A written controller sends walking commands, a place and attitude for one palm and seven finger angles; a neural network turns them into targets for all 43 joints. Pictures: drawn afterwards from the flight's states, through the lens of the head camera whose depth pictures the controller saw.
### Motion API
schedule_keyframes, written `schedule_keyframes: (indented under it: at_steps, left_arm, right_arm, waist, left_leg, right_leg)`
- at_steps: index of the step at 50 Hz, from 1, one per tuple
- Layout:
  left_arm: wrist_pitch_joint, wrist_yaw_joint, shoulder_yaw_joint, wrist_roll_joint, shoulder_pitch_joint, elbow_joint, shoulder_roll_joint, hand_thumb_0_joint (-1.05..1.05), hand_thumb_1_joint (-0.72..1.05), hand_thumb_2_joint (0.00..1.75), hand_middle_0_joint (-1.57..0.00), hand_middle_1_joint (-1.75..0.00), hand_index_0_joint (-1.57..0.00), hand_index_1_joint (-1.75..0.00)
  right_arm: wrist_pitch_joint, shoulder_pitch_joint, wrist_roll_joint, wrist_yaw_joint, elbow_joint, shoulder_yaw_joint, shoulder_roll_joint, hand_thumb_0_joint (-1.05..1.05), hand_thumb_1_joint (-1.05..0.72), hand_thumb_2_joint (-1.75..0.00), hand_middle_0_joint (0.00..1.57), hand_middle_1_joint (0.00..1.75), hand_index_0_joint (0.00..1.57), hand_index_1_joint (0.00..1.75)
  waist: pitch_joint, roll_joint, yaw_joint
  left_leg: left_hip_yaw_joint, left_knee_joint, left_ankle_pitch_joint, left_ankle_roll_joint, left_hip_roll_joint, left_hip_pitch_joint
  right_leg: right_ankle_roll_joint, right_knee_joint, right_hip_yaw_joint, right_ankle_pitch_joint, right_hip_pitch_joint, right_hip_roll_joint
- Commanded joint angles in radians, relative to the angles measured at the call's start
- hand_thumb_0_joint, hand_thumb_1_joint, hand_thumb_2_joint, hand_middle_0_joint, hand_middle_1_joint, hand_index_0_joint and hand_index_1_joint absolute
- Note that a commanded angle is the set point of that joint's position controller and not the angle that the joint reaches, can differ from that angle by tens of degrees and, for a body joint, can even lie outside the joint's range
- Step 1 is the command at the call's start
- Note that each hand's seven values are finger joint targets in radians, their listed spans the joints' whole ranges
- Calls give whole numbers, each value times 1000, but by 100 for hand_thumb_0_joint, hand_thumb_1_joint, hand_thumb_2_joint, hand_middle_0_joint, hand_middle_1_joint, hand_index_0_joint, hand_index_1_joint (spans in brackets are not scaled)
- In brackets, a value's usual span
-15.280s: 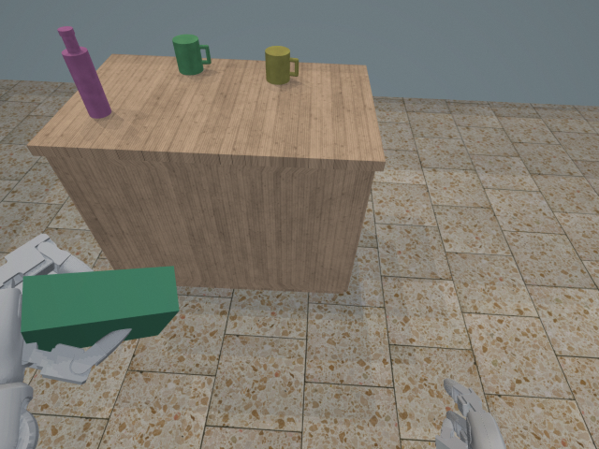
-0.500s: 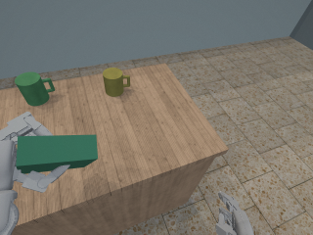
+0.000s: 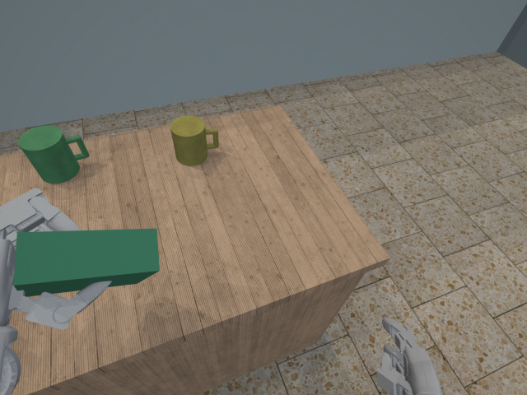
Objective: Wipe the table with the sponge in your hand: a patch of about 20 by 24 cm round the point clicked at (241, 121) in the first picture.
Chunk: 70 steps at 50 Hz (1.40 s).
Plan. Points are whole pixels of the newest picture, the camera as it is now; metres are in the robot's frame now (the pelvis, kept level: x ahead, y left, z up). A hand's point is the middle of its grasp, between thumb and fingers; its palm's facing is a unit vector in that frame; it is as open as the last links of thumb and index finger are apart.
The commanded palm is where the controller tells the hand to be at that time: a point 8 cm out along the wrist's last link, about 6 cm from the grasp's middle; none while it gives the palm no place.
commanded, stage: look again from close up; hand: left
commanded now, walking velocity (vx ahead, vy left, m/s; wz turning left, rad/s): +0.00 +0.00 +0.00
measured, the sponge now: (109, 261) +0.23 +0.21 +0.14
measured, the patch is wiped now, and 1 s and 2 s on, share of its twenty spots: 0.00 0.00 0.00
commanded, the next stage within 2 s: shuffle to correct the standing spot in 0.22 s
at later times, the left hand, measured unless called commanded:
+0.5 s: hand (77, 263) +0.21 +0.23 +0.16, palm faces +0.35 -0.85 -0.39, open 8.9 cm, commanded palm +0.16 +0.26 +0.17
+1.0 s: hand (142, 257) +0.23 +0.16 +0.16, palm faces +0.29 -0.86 -0.42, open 8.9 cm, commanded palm +0.17 +0.20 +0.17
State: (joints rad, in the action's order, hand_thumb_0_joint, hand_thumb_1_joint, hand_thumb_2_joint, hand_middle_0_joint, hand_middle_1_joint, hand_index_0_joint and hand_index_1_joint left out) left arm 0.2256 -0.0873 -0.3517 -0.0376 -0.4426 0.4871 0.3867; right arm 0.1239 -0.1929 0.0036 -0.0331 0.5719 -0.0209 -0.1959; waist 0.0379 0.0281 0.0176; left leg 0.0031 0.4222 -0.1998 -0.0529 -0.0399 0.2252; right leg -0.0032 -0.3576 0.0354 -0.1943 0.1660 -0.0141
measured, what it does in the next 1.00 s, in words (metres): shifts its weight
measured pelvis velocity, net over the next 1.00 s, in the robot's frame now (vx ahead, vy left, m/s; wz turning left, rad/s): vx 0.00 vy -0.07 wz -0.02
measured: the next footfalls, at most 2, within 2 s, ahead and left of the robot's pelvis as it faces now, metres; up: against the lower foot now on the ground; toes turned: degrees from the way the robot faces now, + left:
none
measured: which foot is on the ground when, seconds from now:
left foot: down 0.00-1.00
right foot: down 0.00-1.00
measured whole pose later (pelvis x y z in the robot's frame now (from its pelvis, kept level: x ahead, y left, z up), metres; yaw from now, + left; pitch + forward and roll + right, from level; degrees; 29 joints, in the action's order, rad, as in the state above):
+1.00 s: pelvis +0.00 -0.07 -0.01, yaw -1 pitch +1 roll -1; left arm 0.15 -0.07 -0.37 -0.09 -0.47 0.50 0.40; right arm 0.07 -0.20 0.02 -0.04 0.56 0.01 -0.21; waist 0.02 0.00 0.00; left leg -0.01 0.49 -0.25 0.04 0.06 0.27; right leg -0.11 -0.41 0.05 -0.23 0.21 -0.12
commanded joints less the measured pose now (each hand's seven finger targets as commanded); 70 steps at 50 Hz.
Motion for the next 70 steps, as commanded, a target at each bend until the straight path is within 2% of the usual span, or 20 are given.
schedule_keyframes:
  at_steps: [1, 4, 7, 11, 15, 19, 25, 27, 30, 35, 41, 50, 51, 55, 56, 60, 61, 65, 66, 70]
  left_arm:
    - [51, -27, -107, -16, 56, 185, 148, 0, 10, 130, -120, -160, -120, -160]
    - [44, -26, -88, -15, 74, 161, 134, 0, 10, 130, -120, -160, -120, -160]
    - [46, -26, -69, -13, 99, 181, 126, 0, 10, 130, -120, -160, -120, -160]
    - [43, -30, -99, -12, 91, 213, 160, 0, 10, 130, -120, -160, -120, -160]
    - [37, -30, -103, -18, 65, 197, 157, 0, 10, 130, -120, -160, -120, -160]
    - [32, -26, -103, -24, 60, 164, 152, 0, 10, 130, -120, -160, -120, -160]
    - [27, -20, -83, -24, 113, 162, 141, 0, 10, 130, -120, -160, -120, -160]
    - [29, -19, -77, -26, 121, 177, 139, 0, 10, 130, -120, -160, -120, -160]
    - [24, -22, -92, -25, 121, 203, 154, 0, 10, 130, -120, -160, -120, -160]
    - [16, -17, -116, -36, 85, 235, 170, 0, 10, 130, -120, -160, -120, -160]
    - [-1, -7, -140, -54, 12, 221, 181, 0, 10, 130, -120, -160, -120, -160]
    - [-27, -8, -136, -70, 39, 217, 184, 0, 10, 130, -120, -160, -120, -160]
    - [-28, -12, -138, -73, 41, 235, 185, 0, 10, 130, -120, -160, -120, -160]
    - [-28, -18, -138, -73, 42, 247, 186, 0, 10, 130, -120, -160, -120, -160]
    - [-27, -21, -142, -74, 45, 264, 194, 0, 10, 130, -120, -160, -120, -160]
    - [-20, -17, -148, -68, 41, 258, 198, 0, 10, 130, -120, -160, -120, -160]
    - [-21, -16, -149, -68, 35, 263, 199, 0, 10, 130, -120, -160, -120, -160]
    - [-24, -7, -147, -66, 17, 242, 192, 0, 10, 130, -120, -160, -120, -160]
    - [-29, -7, -149, -69, -7, 232, 193, 0, 10, 130, -120, -160, -120, -160]
    - [-31, -2, -156, -74, -19, 234, 194, 0, 10, 130, -120, -160, -120, -160]
  right_arm:
    - [54, 80, 9, -14, -145, 51, -131, 0, -90, -90, 20, 30, 20, 30]
    - [51, 74, 7, -14, -145, 52, -136, 0, -90, -90, 20, 30, 20, 30]
    - [52, 87, 8, -17, -144, 47, -132, 0, -90, -90, 20, 30, 20, 30]
    - [55, 96, 10, -19, -145, 50, -134, 0, -90, -90, 20, 30, 20, 30]
    - [48, 87, 8, -19, -148, 49, -133, 0, -90, -90, 20, 30, 20, 30]
    - [42, 82, 8, -20, -146, 48, -132, 0, -90, -90, 20, 30, 20, 30]
    - [35, 84, 12, -17, -152, 55, -129, 0, -90, -90, 20, 30, 20, 30]
    - [37, 91, 12, -15, -154, 53, -126, 0, -90, -90, 20, 30, 20, 30]
    - [33, 82, 11, -9, -159, 61, -128, 0, -90, -90, 20, 30, 20, 30]
    - [27, 81, 10, -6, -166, 69, -128, 0, -90, -90, 20, 30, 20, 30]
    - [18, 80, 15, -7, -166, 74, -128, 0, -90, -90, 20, 30, 20, 30]
    - [-1, 73, 18, -15, -168, 81, -131, 0, -90, -90, 20, 30, 20, 30]
    - [-1, 80, 22, -14, -160, 80, -129, 0, -90, -90, 20, 30, 20, 30]
    - [-8, 80, 21, -15, -165, 80, -128, 0, -90, -90, 20, 30, 20, 30]
    - [-7, 90, 23, -15, -158, 78, -129, 0, -90, -90, 20, 30, 20, 30]
    - [-14, 86, 15, -17, -161, 79, -133, 0, -90, -90, 20, 30, 20, 30]
    - [-14, 94, 18, -16, -156, 80, -133, 0, -90, -90, 20, 30, 20, 30]
    - [-22, 69, 18, -12, -166, 87, -135, 0, -90, -90, 20, 30, 20, 30]
    - [-22, 78, 21, -11, -165, 85, -132, 0, -90, -90, 20, 30, 20, 30]
    - [-27, 68, 22, -9, -174, 87, -133, 0, -90, -90, 20, 30, 20, 30]
  waist:
    - [-153, -102, -3]
    - [-152, -66, -2]
    - [-149, -88, -3]
    - [-164, -89, -1]
    - [-167, -73, 1]
    - [-141, -68, -2]
    - [-117, -84, -5]
    - [-121, -120, -6]
    - [-149, -99, -4]
    - [-185, -109, -5]
    - [-185, -108, -11]
    - [-164, -10, -18]
    - [-169, -31, -23]
    - [-166, -8, -19]
    - [-165, -43, -22]
    - [-161, -79, -16]
    - [-162, -106, -17]
    - [-181, -68, -17]
    - [-174, -80, -19]
    - [-173, -13, -19]
  left_leg:
    - [-104, -86, 126, 47, 118, -28]
    - [-107, -83, 116, 44, 117, -33]
    - [-107, -94, 96, 40, 117, -35]
    - [-109, -87, 118, 36, 113, -43]
    - [-106, -77, 122, 36, 114, -36]
    - [-118, -109, 103, 46, 130, -34]
    - [-120, -139, 10, 38, 160, -23]
    - [-122, -145, -8, 33, 167, -26]
    - [-114, -112, 26, 30, 168, -34]
    - [-94, -50, 138, 30, 172, -67]
    - [-77, -2, 198, 27, 178, -76]
    - [-23, 112, 50, 28, 131, -41]
    - [-21, 120, 52, 27, 125, -53]
    - [-9, 141, 41, 23, 119, -41]
    - [-15, 128, 60, 20, 125, -61]
    - [-38, 85, 168, 9, 168, -52]
    - [-42, 76, 191, 7, 176, -65]
    - [-39, 100, 222, 15, 177, -36]
    - [-36, 100, 212, 13, 176, -46]
    - [-23, 131, 102, 20, 152, -26]
  right_leg:
    - [-19, 32, -81, 156, -61, 64]
    - [-21, 45, -87, 149, -53, 71]
    - [-18, 46, -81, 127, -46, 68]
    - [-20, 43, -91, 148, -57, 67]
    - [-21, 52, -95, 156, -66, 78]
    - [-17, 53, -78, 110, -35, 59]
    - [-10, 46, -73, 45, -9, 42]
    - [-9, 40, -65, 34, -3, 36]
    - [-14, 36, -78, 63, -16, 41]
    - [-19, 24, -85, 135, -13, 50]
    - [-25, 13, -89, 198, 7, 51]
    - [-30, 43, -163, 199, 55, 113]
    - [-38, 44, -169, 205, 63, 116]
    - [-12, 52, -179, 207, 54, 133]
    - [-15, 42, -172, 219, 69, 127]
    - [33, -3, -129, 292, 26, 87]
    - [31, -15, -119, 298, 32, 81]
    - [22, -25, -108, 333, -21, 82]
    - [17, -24, -109, 331, -2, 83]
    - [12, 4, -141, 298, 8, 108]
